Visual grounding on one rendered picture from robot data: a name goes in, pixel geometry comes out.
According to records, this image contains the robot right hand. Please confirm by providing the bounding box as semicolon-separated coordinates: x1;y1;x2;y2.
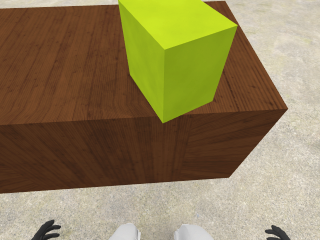
265;225;291;240

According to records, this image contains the robot left hand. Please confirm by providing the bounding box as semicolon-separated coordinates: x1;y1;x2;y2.
31;219;61;240

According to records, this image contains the robot thigh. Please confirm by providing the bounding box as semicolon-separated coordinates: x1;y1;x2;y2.
174;224;214;240
109;224;141;240

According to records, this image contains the carton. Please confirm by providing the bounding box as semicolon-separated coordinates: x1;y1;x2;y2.
118;0;238;123

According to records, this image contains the pedestal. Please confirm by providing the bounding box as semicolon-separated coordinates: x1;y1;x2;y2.
0;1;288;194

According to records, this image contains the robot left thigh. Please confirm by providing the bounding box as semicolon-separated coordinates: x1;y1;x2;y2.
109;224;141;240

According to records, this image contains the robot right thigh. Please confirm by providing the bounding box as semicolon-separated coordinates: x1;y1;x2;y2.
174;224;214;240

